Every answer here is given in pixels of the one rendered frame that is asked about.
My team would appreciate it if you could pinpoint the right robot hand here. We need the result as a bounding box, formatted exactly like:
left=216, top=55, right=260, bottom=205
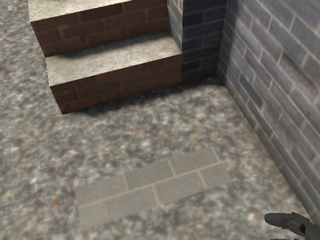
left=264, top=212, right=320, bottom=240

